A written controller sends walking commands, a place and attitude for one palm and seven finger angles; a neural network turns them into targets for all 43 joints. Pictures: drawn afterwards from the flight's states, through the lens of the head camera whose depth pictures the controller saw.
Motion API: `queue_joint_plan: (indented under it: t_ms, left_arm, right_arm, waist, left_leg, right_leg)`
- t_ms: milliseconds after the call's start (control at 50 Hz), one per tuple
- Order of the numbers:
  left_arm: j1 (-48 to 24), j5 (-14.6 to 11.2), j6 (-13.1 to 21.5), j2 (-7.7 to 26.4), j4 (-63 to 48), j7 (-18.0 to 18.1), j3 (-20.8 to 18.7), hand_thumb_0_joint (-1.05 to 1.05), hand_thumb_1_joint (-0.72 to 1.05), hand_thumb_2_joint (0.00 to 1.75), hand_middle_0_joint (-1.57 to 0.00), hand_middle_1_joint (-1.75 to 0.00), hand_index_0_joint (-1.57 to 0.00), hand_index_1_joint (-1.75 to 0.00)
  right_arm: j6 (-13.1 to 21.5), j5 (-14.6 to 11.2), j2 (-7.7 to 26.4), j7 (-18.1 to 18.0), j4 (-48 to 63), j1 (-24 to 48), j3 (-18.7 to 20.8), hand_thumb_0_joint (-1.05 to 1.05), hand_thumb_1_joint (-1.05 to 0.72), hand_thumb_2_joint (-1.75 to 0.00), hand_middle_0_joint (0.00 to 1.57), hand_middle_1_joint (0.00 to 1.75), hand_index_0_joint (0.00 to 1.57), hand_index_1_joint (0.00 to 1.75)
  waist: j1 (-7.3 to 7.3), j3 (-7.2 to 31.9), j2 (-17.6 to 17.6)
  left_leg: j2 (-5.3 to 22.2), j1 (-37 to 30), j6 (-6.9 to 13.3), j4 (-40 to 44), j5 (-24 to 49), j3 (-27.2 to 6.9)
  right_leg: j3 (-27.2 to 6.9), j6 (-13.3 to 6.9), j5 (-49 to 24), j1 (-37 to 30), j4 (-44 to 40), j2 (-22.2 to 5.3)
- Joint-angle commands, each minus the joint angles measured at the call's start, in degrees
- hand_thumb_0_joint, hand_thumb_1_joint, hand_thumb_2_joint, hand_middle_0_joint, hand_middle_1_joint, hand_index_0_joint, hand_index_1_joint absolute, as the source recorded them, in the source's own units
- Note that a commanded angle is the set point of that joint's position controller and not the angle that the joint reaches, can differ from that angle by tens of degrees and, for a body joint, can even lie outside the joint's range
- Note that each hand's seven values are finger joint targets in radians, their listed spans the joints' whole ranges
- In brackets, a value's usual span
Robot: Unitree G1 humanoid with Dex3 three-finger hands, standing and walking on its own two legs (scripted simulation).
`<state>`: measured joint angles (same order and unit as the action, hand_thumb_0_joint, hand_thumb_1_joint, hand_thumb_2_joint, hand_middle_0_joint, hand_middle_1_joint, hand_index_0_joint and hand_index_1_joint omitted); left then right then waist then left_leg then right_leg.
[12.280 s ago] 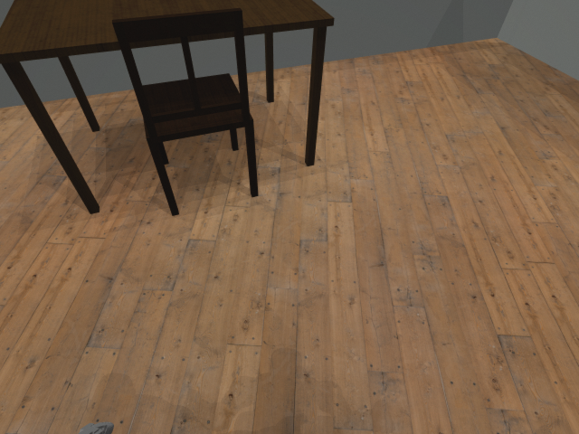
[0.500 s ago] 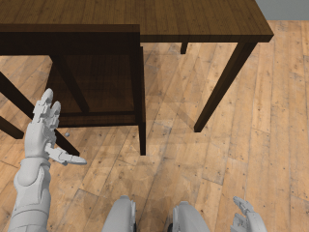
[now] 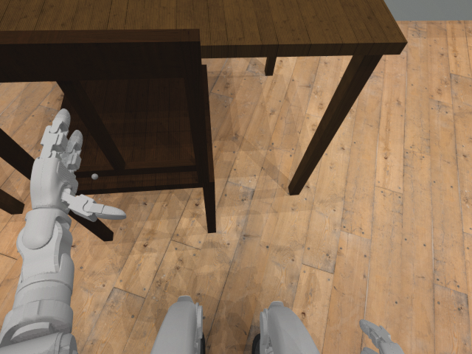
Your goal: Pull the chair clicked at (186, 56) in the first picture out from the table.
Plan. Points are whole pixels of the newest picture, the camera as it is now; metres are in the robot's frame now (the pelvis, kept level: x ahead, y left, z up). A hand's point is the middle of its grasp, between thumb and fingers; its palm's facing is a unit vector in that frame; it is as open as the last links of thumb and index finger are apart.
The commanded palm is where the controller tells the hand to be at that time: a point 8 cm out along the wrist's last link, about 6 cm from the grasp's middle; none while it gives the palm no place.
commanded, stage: push the fingers through the gap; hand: left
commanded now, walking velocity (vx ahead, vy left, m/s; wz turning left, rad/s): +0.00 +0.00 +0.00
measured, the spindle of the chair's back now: (98, 130) +0.50 +0.26 +0.00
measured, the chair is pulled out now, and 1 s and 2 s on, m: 0.00 0.00 0.00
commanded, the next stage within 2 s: hook a spindle and tug to test in 1.04 s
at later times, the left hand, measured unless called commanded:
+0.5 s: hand (98, 149) +0.45 +0.24 +0.02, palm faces +0.11 -0.99 -0.03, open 16.9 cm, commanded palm +0.43 +0.28 +0.02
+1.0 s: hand (100, 143) +0.46 +0.24 +0.02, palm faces +0.12 -0.99 -0.03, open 16.9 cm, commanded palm +0.44 +0.28 +0.02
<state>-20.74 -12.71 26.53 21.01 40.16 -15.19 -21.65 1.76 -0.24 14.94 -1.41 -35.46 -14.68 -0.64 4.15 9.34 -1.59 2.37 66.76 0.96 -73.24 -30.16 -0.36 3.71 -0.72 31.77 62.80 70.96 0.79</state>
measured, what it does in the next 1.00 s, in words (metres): stands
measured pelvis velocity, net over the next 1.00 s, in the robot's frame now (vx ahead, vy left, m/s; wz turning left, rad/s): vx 0.00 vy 0.01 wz -0.02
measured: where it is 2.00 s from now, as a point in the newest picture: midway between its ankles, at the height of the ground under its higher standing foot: outside the picture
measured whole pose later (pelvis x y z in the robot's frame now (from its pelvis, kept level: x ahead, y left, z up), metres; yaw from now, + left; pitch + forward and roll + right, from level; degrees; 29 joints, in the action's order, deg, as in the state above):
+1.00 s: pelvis +0.00 +0.01 +0.00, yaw -1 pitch +26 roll -4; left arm -35.5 -8.7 27.1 26.3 53.9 -14.5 -26.5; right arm -3.5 1.0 14.7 -0.3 -35.7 -16.7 -1.5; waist 7.3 8.4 -1.6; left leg 2.8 70.3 1.6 -74.3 -30.6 -0.3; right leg 3.5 0.0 31.4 66.0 70.9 1.3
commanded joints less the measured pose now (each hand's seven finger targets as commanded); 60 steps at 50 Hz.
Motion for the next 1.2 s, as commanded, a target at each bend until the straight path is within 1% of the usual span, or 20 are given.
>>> queue_joint_plan:
  t_ms: [0, 20, 140, 220, 280, 320, 340, 360, 520, 580, 600, 640, 700, 780, 880, 920, 960, 1040, 1120, 1180]
  left_arm:
    - [-17.61, -0.51, 4.29, 15.71, -8.99, -0.35, -5.13, 0.00, -0.50, 0.30, -0.06, -0.08, -0.06, -0.08]
    - [-18.19, -0.19, 4.45, 15.45, -8.68, -0.62, -4.56, 0.00, -0.50, 0.30, -0.06, -0.08, -0.06, -0.08]
    - [-24.79, 0.31, 5.21, 15.67, -6.97, -1.24, -3.56, 0.00, -0.50, 0.30, -0.06, -0.08, -0.06, -0.08]
    - [-24.52, 0.86, 4.20, 16.01, -3.47, -1.12, -3.88, 0.00, -0.50, 0.30, -0.06, -0.08, -0.06, -0.08]
    - [-28.30, 1.23, 3.59, 18.08, 0.25, -0.75, -5.25, 0.00, -0.50, 0.30, -0.06, -0.08, -0.06, -0.08]
    - [-29.04, 1.79, 4.40, 20.37, -0.10, -0.33, -7.16, 0.00, -0.50, 0.30, -0.06, -0.08, -0.06, -0.08]
    - [-31.08, 2.04, 4.92, 19.33, -1.84, -0.37, -5.56, 0.00, -0.50, 0.30, -0.06, -0.08, -0.06, -0.08]
    - [-31.43, 2.02, 4.99, 18.00, -1.48, -0.34, -4.79, 0.00, -0.50, 0.30, -0.06, -0.08, -0.06, -0.08]
    - [-33.53, 2.82, 4.16, 20.88, 4.32, -0.63, -6.62, 0.00, -0.50, 0.30, -0.06, -0.08, -0.06, -0.08]
    - [-37.92, 3.34, 4.47, 22.70, 4.02, -0.58, -7.11, 0.00, -0.50, 0.30, -0.06, -0.08, -0.06, -0.08]
    - [-38.65, 3.41, 4.59, 21.70, 4.44, -0.68, -6.28, 0.00, -0.50, 0.30, -0.06, -0.08, -0.06, -0.08]
    - [-38.07, 3.61, 4.84, 23.65, 4.16, -0.68, -7.79, 0.00, -0.50, 0.30, -0.06, -0.08, -0.06, -0.08]
    - [-34.73, 3.26, 4.29, 21.02, 3.69, -1.06, -6.21, 0.00, -0.50, 0.30, -0.06, -0.08, -0.06, -0.08]
    - [-32.38, 2.62, 2.97, 19.96, 2.36, -0.91, -5.99, 0.00, -0.50, 0.30, -0.06, -0.08, -0.06, -0.08]
    - [-32.61, 2.92, 3.94, 22.00, 0.23, 0.51, -7.89, 0.00, -0.50, 0.30, -0.06, -0.08, -0.06, -0.08]
    - [-33.99, 3.36, 4.77, 21.03, 0.28, 0.88, -6.83, 0.00, -0.50, 0.30, -0.06, -0.08, -0.06, -0.08]
    - [-35.55, 3.55, 5.12, 21.60, 2.43, 0.94, -6.98, 0.00, -0.50, 0.30, -0.06, -0.08, -0.06, -0.08]
    - [-35.96, 3.56, 5.66, 21.02, 2.98, -0.02, -6.08, 0.00, -0.50, 0.30, -0.06, -0.08, -0.06, -0.08]
    - [-35.19, 3.11, 4.79, 19.68, 5.44, -1.09, -4.93, 0.00, -0.50, 0.30, -0.06, -0.08, -0.06, -0.08]
    - [-35.65, 2.92, 4.31, 21.15, 5.56, -1.21, -6.13, 0.00, -0.50, 0.30, -0.11, -0.24, -0.11, -0.24]
  right_arm:
    - [1.71, -0.12, 9.53, -1.17, 4.83, -3.99, 3.39, 0.00, -0.90, -0.90, 0.20, 0.30, 0.20, 0.30]
    - [1.61, -0.03, 9.48, -1.10, 5.01, -3.88, 3.24, 0.00, -0.90, -0.90, 0.20, 0.30, 0.20, 0.30]
    - [1.38, 0.23, 9.91, -1.12, 3.86, -4.90, 3.29, 0.00, -0.90, -0.90, 0.20, 0.30, 0.20, 0.30]
    - [0.68, 0.34, 10.15, -0.93, 3.83, -5.69, 3.29, 0.00, -0.90, -0.90, 0.20, 0.30, 0.20, 0.30]
    - [0.05, 0.39, 10.42, -0.98, 3.54, -6.08, 2.99, 0.00, -0.90, -0.90, 0.20, 0.30, 0.20, 0.30]
    - [-0.28, 0.63, 10.58, -1.09, 3.75, -6.49, 2.98, 0.00, -0.90, -0.90, 0.20, 0.30, 0.20, 0.30]
    - [-0.34, 0.70, 10.31, -0.91, 3.94, -6.27, 2.94, 0.00, -0.90, -0.90, 0.20, 0.30, 0.20, 0.30]
    - [-0.46, 0.79, 10.16, -0.74, 3.67, -6.53, 2.98, 0.00, -0.90, -0.90, 0.20, 0.30, 0.20, 0.30]
    - [-2.20, 1.02, 10.76, -0.50, 3.16, -8.29, 2.75, 0.00, -0.90, -0.90, 0.20, 0.30, 0.20, 0.30]
    - [-2.63, 1.16, 10.80, -0.61, 3.04, -8.51, 2.64, 0.00, -0.90, -0.90, 0.20, 0.30, 0.20, 0.30]
    - [-2.66, 1.30, 10.67, -0.50, 2.93, -8.80, 2.62, 0.00, -0.90, -0.90, 0.20, 0.30, 0.20, 0.30]
    - [-3.01, 1.43, 10.86, -0.40, 3.09, -9.16, 2.65, 0.00, -0.90, -0.90, 0.20, 0.30, 0.20, 0.30]
    - [-3.62, 1.34, 10.64, 0.04, 3.67, -9.38, 2.76, 0.00, -0.90, -0.90, 0.20, 0.30, 0.20, 0.30]
    - [-4.26, 0.92, 10.43, 0.26, 3.80, -9.28, 2.98, 0.00, -0.90, -0.90, 0.20, 0.30, 0.20, 0.30]
    - [-4.28, 1.02, 10.30, 0.15, 3.73, -8.95, 2.95, 0.00, -0.90, -0.90, 0.20, 0.30, 0.20, 0.30]
    - [-4.12, 1.15, 10.23, 0.06, 3.42, -8.89, 2.90, 0.00, -0.90, -0.90, 0.20, 0.30, 0.20, 0.30]
    - [-4.05, 1.23, 10.34, -0.11, 2.91, -8.93, 2.77, 0.00, -0.90, -0.90, 0.20, 0.30, 0.20, 0.30]
    - [-4.08, 1.37, 10.40, -0.08, 3.03, -8.70, 2.65, 0.00, -0.90, -0.90, 0.20, 0.30, 0.20, 0.30]
    - [-4.33, 1.12, 10.39, -0.06, 2.99, -8.68, 2.58, 0.00, -0.90, -0.90, 0.20, 0.30, 0.20, 0.30]
    - [-4.45, 1.02, 10.57, -0.20, 3.34, -8.55, 2.59, 0.00, -0.90, -0.90, 0.20, 0.30, 0.20, 0.30]
  waist:
    - [0.32, 23.13, -2.74]
    - [0.22, 23.59, -4.44]
    - [1.37, 25.77, -6.64]
    - [1.30, 25.73, -6.23]
    - [2.07, 22.98, -3.73]
    - [1.42, 25.78, -4.78]
    - [1.68, 26.94, -7.83]
    - [2.07, 27.40, -7.13]
    - [2.84, 26.67, -5.69]
    - [3.40, 27.02, -6.97]
    - [3.82, 27.47, -7.66]
    - [3.00, 29.11, -8.37]
    - [2.80, 30.40, -8.23]
    - [2.72, 29.07, -7.12]
    - [2.37, 27.92, -6.74]
    - [3.12, 27.50, -7.59]
    - [3.67, 25.77, -6.00]
    - [3.25, 27.07, -8.97]
    - [3.77, 26.17, -7.89]
    - [3.58, 26.35, -7.03]
  left_leg:
    - [-1.04, -17.47, 0.61, 7.77, 16.40, -1.94]
    - [-1.10, -18.40, 0.40, 8.11, 16.40, -1.99]
    - [-0.67, -22.08, 0.23, 7.66, 17.60, -2.97]
    - [-0.56, -22.45, 0.07, 7.76, 19.16, -3.42]
    - [-0.80, -18.10, 0.54, 7.23, 15.55, -3.01]
    - [-0.69, -19.85, 0.44, 7.04, 17.35, -3.33]
    - [-0.60, -21.66, 0.18, 7.08, 18.38, -3.35]
    - [-0.56, -22.96, 0.22, 6.96, 19.14, -3.53]
    - [-0.31, -21.47, 0.33, 6.17, 20.63, -3.89]
    - [-0.27, -20.79, 0.44, 5.63, 20.00, -3.91]
    - [-0.22, -21.66, 0.48, 5.41, 20.52, -4.09]
    - [-0.25, -22.49, 0.30, 5.38, 22.18, -4.08]
    - [-0.03, -24.84, 0.20, 5.79, 25.34, -4.50]
    - [-0.06, -23.94, 0.33, 6.35, 24.28, -3.95]
    - [-0.08, -22.98, 0.23, 6.96, 22.45, -3.76]
    - [0.02, -23.54, 0.22, 6.94, 22.00, -3.91]
    - [-0.09, -21.69, 0.37, 6.68, 20.08, -3.73]
    - [-0.17, -23.90, 0.14, 6.74, 21.39, -3.96]
    - [-0.22, -22.98, 0.29, 6.39, 21.45, -3.84]
    - [-0.32, -21.58, 0.48, 6.15, 20.62, -3.62]
  right_leg:
    - [-2.49, -0.41, -15.12, -10.01, -8.95, 1.00]
    - [-2.35, -0.50, -14.70, -9.38, -8.91, 0.93]
    - [-1.80, -0.62, -13.76, -5.87, -8.39, 1.02]
    - [-1.32, -0.67, -14.47, -5.23, -8.10, 1.03]
    - [-1.73, -0.37, -12.56, -5.61, -8.59, 0.98]
    - [-1.61, -0.53, -13.45, -5.45, -7.71, 1.09]
    - [-1.54, -0.61, -13.68, -4.53, -7.50, 0.98]
    - [-1.40, -0.57, -14.06, -4.21, -7.74, 1.11]
    - [-1.17, -0.47, -15.37, -3.71, -7.21, 1.31]
    - [-1.32, -0.39, -14.94, -3.25, -6.85, 1.24]
    - [-1.23, -0.48, -14.83, -2.13, -6.65, 1.34]
    - [-1.22, -0.56, -16.02, -3.37, -6.49, 1.35]
    - [-0.85, -0.68, -17.77, -3.51, -6.45, 1.57]
    - [-0.99, -0.38, -18.12, -4.86, -7.66, 1.47]
    - [-1.17, -0.33, -16.91, -5.64, -7.98, 1.56]
    - [-1.11, -0.37, -16.19, -4.17, -7.86, 1.58]
    - [-1.29, -0.27, -15.19, -4.29, -8.10, 1.58]
    - [-1.09, -0.63, -15.42, -3.48, -7.82, 1.54]
    - [-1.04, -0.53, -15.99, -3.33, -7.89, 1.53]
    - [-1.25, -0.41, -15.88, -4.19, -7.86, 1.49]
